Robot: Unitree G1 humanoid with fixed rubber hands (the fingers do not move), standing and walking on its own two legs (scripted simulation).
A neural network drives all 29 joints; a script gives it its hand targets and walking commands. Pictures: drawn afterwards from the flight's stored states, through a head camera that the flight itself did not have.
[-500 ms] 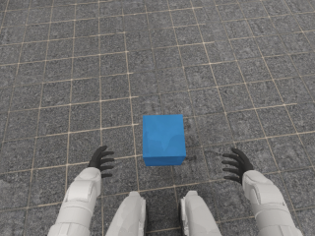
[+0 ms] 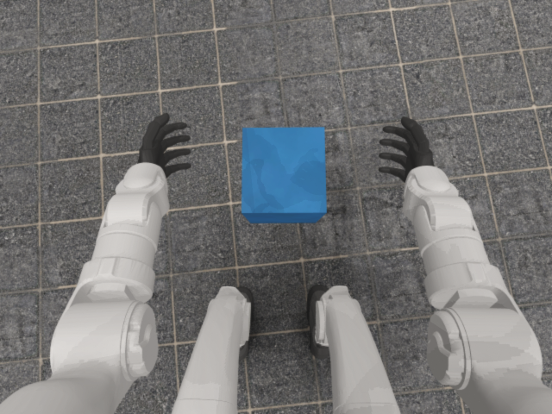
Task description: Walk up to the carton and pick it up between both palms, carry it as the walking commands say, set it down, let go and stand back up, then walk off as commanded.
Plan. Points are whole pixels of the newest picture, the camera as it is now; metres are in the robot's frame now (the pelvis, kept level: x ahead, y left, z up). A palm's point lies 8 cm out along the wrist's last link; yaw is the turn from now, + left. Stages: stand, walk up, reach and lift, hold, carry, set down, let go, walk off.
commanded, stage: reach and lift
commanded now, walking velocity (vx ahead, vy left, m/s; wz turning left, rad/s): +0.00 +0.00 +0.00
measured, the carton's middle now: (283, 180) +0.51 +0.00 -0.54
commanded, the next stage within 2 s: none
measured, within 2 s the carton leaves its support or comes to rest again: neither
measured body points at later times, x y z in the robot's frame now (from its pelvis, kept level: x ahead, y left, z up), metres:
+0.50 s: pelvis +0.01 +0.01 +0.01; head +0.38 +0.01 +0.25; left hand +0.52 +0.21 -0.17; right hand +0.52 -0.18 -0.18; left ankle +0.08 +0.13 -0.62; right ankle +0.08 -0.11 -0.63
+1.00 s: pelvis -0.06 -0.01 -0.15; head +0.31 -0.02 +0.09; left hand +0.50 +0.19 -0.32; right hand +0.51 -0.19 -0.32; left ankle +0.06 +0.13 -0.63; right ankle +0.07 -0.12 -0.63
